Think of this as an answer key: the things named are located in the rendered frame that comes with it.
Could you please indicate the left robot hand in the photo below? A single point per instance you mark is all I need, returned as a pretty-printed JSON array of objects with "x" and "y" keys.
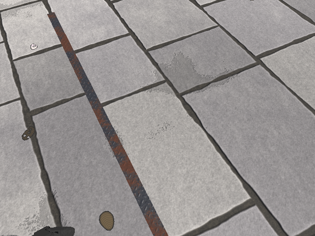
[{"x": 55, "y": 231}]

